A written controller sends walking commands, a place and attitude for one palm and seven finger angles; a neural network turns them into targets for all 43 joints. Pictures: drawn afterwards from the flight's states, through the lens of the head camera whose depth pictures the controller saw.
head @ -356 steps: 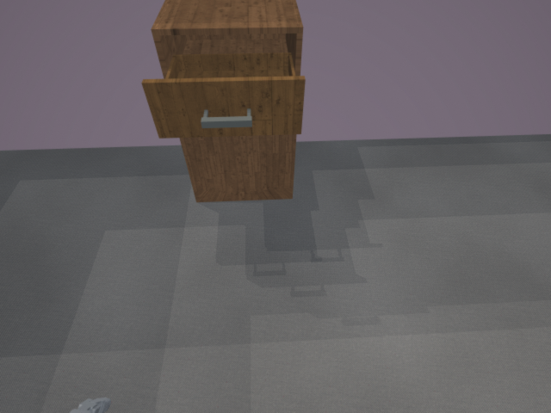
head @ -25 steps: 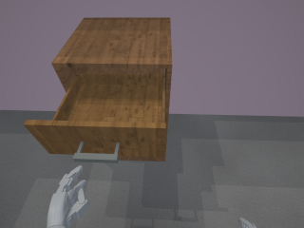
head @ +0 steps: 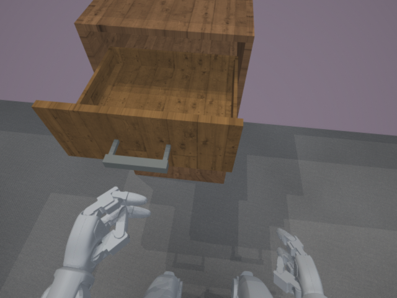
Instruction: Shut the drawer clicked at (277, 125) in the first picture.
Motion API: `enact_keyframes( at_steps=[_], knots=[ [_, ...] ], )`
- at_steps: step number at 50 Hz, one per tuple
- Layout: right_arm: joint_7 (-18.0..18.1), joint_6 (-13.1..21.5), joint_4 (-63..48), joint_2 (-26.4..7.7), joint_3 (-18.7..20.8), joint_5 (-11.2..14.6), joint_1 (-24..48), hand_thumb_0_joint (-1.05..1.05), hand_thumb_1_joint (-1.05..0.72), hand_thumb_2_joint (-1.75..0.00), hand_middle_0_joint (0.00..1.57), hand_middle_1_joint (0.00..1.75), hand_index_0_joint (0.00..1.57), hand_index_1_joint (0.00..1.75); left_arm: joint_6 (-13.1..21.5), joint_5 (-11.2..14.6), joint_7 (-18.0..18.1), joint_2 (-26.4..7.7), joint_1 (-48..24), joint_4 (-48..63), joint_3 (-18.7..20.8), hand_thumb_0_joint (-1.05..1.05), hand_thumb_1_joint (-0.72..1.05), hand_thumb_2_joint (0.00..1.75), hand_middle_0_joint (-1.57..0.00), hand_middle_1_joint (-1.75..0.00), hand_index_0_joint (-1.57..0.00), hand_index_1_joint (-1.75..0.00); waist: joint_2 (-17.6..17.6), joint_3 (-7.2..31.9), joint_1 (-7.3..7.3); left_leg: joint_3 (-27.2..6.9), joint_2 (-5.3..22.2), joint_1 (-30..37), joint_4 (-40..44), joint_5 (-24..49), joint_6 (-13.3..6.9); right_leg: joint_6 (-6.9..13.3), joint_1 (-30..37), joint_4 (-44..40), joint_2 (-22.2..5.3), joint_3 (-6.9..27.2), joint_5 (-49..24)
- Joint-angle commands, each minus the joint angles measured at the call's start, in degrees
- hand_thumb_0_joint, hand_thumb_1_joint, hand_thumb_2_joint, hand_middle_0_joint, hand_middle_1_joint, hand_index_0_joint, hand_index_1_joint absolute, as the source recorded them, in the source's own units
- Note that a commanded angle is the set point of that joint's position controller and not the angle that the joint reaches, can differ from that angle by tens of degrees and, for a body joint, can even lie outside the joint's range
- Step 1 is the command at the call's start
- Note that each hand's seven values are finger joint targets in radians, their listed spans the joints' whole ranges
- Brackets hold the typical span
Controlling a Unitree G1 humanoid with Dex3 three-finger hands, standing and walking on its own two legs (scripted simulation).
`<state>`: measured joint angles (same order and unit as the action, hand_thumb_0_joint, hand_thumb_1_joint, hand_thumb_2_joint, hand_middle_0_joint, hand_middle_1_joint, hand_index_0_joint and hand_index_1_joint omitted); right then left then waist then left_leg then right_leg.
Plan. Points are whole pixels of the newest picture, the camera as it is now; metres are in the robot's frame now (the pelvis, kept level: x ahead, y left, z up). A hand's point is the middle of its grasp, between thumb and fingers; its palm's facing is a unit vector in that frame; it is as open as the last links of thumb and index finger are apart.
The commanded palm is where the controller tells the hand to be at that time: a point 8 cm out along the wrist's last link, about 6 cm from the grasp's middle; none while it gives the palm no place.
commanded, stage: raise the hand and make a fist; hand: left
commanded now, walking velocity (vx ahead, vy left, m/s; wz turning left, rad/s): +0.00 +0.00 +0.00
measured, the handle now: (138, 155) +0.40 +0.17 +0.02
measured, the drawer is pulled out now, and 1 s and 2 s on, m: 0.29 0.29 0.29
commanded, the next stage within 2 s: bring the fist close to the handle in 1.22 s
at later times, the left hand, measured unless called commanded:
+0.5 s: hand (126, 228) +0.22 +0.13 +0.09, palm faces -0.01 -1.00 -0.04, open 3.1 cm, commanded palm +0.19 +0.19 +0.10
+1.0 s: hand (119, 219) +0.22 +0.14 +0.12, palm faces -0.01 -1.00 -0.06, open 3.3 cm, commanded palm +0.19 +0.20 +0.12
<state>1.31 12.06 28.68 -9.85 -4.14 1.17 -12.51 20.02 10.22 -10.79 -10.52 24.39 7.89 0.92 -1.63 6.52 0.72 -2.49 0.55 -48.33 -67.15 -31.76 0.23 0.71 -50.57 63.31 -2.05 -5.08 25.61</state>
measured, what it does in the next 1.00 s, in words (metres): stands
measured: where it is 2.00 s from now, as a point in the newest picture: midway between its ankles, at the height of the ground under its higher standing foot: outside the picture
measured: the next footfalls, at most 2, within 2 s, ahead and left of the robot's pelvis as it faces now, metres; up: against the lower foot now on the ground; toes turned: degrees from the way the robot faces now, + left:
none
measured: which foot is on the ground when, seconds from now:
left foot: down 0.00-1.00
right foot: down 0.00-1.00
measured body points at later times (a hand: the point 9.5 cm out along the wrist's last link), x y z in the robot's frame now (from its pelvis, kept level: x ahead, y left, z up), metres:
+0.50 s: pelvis +0.03 +0.01 +0.02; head +0.08 +0.01 +0.46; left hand +0.21 +0.19 +0.10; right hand +0.24 -0.22 -0.03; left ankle +0.01 +0.12 -0.65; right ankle +0.06 -0.12 -0.65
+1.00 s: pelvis +0.05 +0.00 +0.03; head +0.08 -0.01 +0.48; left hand +0.22 +0.20 +0.12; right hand +0.22 -0.24 -0.03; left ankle +0.01 +0.12 -0.65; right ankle +0.06 -0.12 -0.65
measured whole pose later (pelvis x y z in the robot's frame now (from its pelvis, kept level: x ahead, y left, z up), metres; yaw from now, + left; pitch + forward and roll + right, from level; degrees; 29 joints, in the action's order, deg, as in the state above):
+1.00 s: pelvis +0.05 +0.00 +0.03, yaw +0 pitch +10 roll -1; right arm 2.3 10.5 26.8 -13.2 -0.6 2.0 -15.6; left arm 16.2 10.1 -6.8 -10.2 37.8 20.5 1.0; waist -2.3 6.8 -0.2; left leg -1.7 0.8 -35.3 -56.3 -31.2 0.2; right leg 0.4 -38.3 54.1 -1.5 -4.5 25.9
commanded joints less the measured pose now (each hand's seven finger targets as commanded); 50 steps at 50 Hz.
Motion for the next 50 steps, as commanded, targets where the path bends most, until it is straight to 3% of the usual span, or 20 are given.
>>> enact_keyframes(
  at_steps=[1,2,5,6,9,13,15,16,19,20,24,25,33,34,37,43,45,47,49,50],
  knots=[
    [1.66,3.72,-10.91,-9.04,5.92,0.64,3.88,0.0,-0.9,-0.9,0.2,0.3,0.2,0.3,-0.47,1.87,2.58,-4.23,4.36,13.32,5.1,0.0,0.9,0.9,-0.9,-1.06,-0.9,-1.06,2.88,12.48,0.44,0.08,-1.18,4.4,15.91,10.0,-1.12,0.44,15.91,-12.66,1.41,1.52,0.24],
    [1.57,3.89,-11.15,-8.98,5.6,0.36,3.97,0.0,-0.9,-0.9,0.2,0.3,0.2,0.3,0.16,1.75,3.4,-2.59,4.32,15.08,3.21,0.0,0.9,0.9,-0.92,-1.08,-0.92,-1.08,2.1,12.06,0.17,0.14,-1.21,4.66,16.03,10.65,-1.16,0.44,15.7,-12.44,1.38,1.36,-0.47],
    [1.28,4.33,-10.34,-8.95,6.02,-0.24,3.21,0.0,-0.9,-0.9,0.2,0.3,0.2,0.3,2.93,0.67,5.87,-2.93,6.07,16.97,3.38,0.0,0.9,0.9,-0.98,-1.14,-0.98,-1.14,3.56,12.19,0.02,0.2,-0.86,5.36,15.88,13.13,-1.18,0.57,15.63,-11.45,1.5,0.66,-3.29],
    [0.98,4.52,-10.35,-8.87,6.09,-0.32,3.18,0.0,-0.9,-0.9,0.2,0.3,0.2,0.3,3.72,0.34,5.95,-1.41,7.9,17.06,1.56,0.0,0.9,0.9,-1.0,-1.17,-1.0,-1.17,2.16,11.37,-0.01,0.42,-0.9,5.61,15.98,13.5,-1.06,0.67,15.33,-11.18,1.41,0.46,-3.97],
    [0.54,4.61,-10.56,-9.47,6.5,-0.3,3.22,0.0,-0.9,-0.9,0.2,0.3,0.2,0.3,5.0,-0.59,6.27,-1.71,9.6,18.18,0.22,0.0,0.9,0.9,-1.06,-1.23,-1.06,-1.23,1.75,9.99,-0.61,0.57,-0.79,5.57,15.82,12.85,-1.15,0.73,14.49,-11.26,1.29,0.6,-3.62],
    [0.58,4.0,-11.5,-9.8,6.73,-0.06,1.79,0.0,-0.9,-0.9,0.2,0.3,0.2,0.3,5.16,-1.78,6.51,-1.51,10.57,20.47,-1.46,0.0,0.9,0.9,-1.14,-1.32,-1.14,-1.32,0.35,9.03,-1.04,0.67,-0.75,6.9,16.26,13.09,-1.02,0.81,13.95,-11.29,1.2,0.35,-4.07],
    [0.53,3.64,-12.09,-9.71,6.82,-0.09,1.34,0.0,-0.9,-0.9,0.2,0.3,0.2,0.3,5.13,-2.36,7.11,-1.07,11.01,22.88,-2.42,0.0,0.9,0.9,-1.18,-1.36,-1.18,-1.36,-0.61,10.78,-1.06,0.62,-0.69,8.65,16.13,15.54,-1.08,0.79,14.48,-10.74,1.29,0.17,-6.43],
    [0.52,3.3,-12.48,-9.49,6.87,-0.13,1.03,0.0,-0.9,-0.9,0.2,0.3,0.2,0.3,4.8,-2.29,7.37,-0.97,12.81,23.25,-2.37,0.0,0.9,0.9,-1.2,-1.38,-1.2,-1.38,-0.21,10.96,-0.57,0.68,-0.7,8.8,16.23,16.84,-1.04,0.82,15.5,-10.73,1.29,0.1,-7.82],
    [0.62,1.99,-12.71,-9.4,7.02,-0.05,0.65,0.0,-0.9,-0.9,0.2,0.3,0.2,0.3,3.99,-2.91,8.19,-1.98,13.09,23.17,-1.37,0.0,0.9,0.9,-1.26,-1.45,-1.26,-1.45,1.55,10.17,-1.0,0.75,-0.48,9.42,16.07,18.88,-1.07,0.64,16.17,-11.05,1.55,0.14,-10.51],
    [0.57,1.65,-13.15,-9.28,6.79,-0.05,0.75,0.0,-0.9,-0.9,0.2,0.3,0.2,0.3,3.73,-2.91,8.01,-0.73,12.99,23.44,-2.61,0.0,0.9,0.9,-1.28,-1.47,-1.28,-1.47,0.85,9.65,-1.12,0.94,-0.65,9.36,16.12,18.39,-1.1,0.58,16.18,-11.24,1.58,0.27,-10.51],
    [0.72,0.57,-13.8,-9.33,6.46,0.15,0.76,0.0,-0.9,-0.9,0.2,0.3,0.2,0.3,2.43,-3.19,7.67,-2.26,12.77,23.7,-1.45,0.0,0.9,0.9,-1.36,-1.56,-1.36,-1.56,0.58,8.83,-1.2,0.89,-0.5,10.24,16.48,19.36,-1.21,0.56,17.14,-11.97,1.6,0.45,-11.96],
    [0.65,0.43,-14.26,-9.03,6.27,0.13,0.43,0.0,-0.9,-0.9,0.2,0.3,0.2,0.3,2.15,-2.87,7.31,-0.92,12.9,24.53,-2.6,0.0,0.9,0.9,-1.38,-1.58,-1.38,-1.58,0.94,9.3,-1.2,0.94,-0.61,10.7,16.58,19.72,-1.22,0.49,17.75,-12.16,1.58,0.42,-12.65],
    [0.99,0.44,-14.22,-8.65,5.77,0.41,0.61,0.0,-0.9,-0.9,0.2,0.3,0.2,0.3,0.12,-1.47,5.3,-2.03,13.06,26.38,-1.05,0.0,0.9,0.9,-1.4,-1.6,-1.4,-1.6,0.91,9.57,-1.05,1.0,-0.67,12.45,17.33,21.45,-1.26,0.28,20.94,-13.74,1.35,0.73,-16.02],
    [1.13,0.31,-13.66,-8.56,5.89,0.51,1.01,0.0,-0.9,-0.9,0.2,0.3,0.2,0.3,-0.29,-1.39,5.45,-3.05,13.83,25.0,0.49,0.0,0.9,0.9,-1.4,-1.6,-1.4,-1.6,1.96,8.75,-0.9,1.12,-0.64,11.93,17.29,21.12,-1.34,0.29,21.51,-14.37,1.34,1.07,-16.06],
    [1.22,0.79,-13.63,-8.51,5.74,0.6,0.98,0.0,-0.9,-0.9,0.2,0.3,0.2,0.3,-0.21,-0.7,4.96,-2.48,13.36,26.67,0.08,0.0,0.9,0.9,-1.4,-1.6,-1.4,-1.6,1.46,8.85,-1.13,1.16,-0.76,12.65,17.89,20.37,-1.31,0.12,21.83,-14.94,1.23,1.0,-15.41],
    [1.57,1.69,-12.27,-8.61,5.95,0.87,1.29,0.0,-0.9,-0.9,0.2,0.3,0.2,0.3,-0.39,0.39,4.44,-3.78,14.02,24.79,2.94,0.0,0.9,0.9,-1.4,-1.6,-1.4,-1.6,2.55,7.6,-0.87,1.34,-0.94,12.23,18.73,18.96,-1.28,0.05,22.91,-16.53,1.06,1.44,-13.81],
    [1.48,2.03,-12.16,-8.53,6.07,0.92,1.42,0.0,-0.9,-0.9,0.2,0.3,0.2,0.3,-0.31,0.75,3.91,-2.6,15.86,24.18,2.23,0.0,0.9,0.9,-1.4,-1.6,-1.4,-1.6,2.74,7.87,-0.71,1.6,-1.0,12.6,18.78,19.77,-1.36,-0.03,23.56,-16.91,0.93,1.61,-15.16],
    [1.41,2.39,-12.11,-8.71,6.08,0.97,1.69,0.0,-0.9,-0.9,0.2,0.3,0.2,0.3,-0.05,1.02,3.48,-2.77,15.76,24.81,2.13,0.0,0.9,0.9,-1.4,-1.6,-1.4,-1.6,1.52,7.67,-0.62,1.69,-1.15,12.59,19.05,19.43,-1.3,-0.01,23.52,-16.98,0.89,1.57,-14.61],
    [1.51,2.55,-11.42,-8.84,6.28,0.87,2.0,0.0,-0.9,-0.9,0.2,0.3,0.2,0.3,0.16,0.8,3.82,-4.15,14.87,23.99,3.48,0.0,0.9,0.9,-1.4,-1.6,-1.4,-1.6,2.76,6.62,-0.77,1.55,-1.0,11.96,18.94,19.13,-1.36,0.05,23.39,-17.27,0.9,1.82,-14.02],
    [1.44,2.7,-11.63,-8.84,6.2,0.81,1.63,0.0,-0.9,-0.9,0.2,0.3,0.2,0.3,0.62,0.76,3.66,-3.23,14.85,24.83,2.54,0.0,0.9,0.9,-1.4,-1.6,-1.4,-1.6,2.06,7.11,-0.78,1.57,-1.13,12.47,19.14,19.43,-1.38,0.08,23.39,-17.05,0.91,1.67,-14.32]
  ],
)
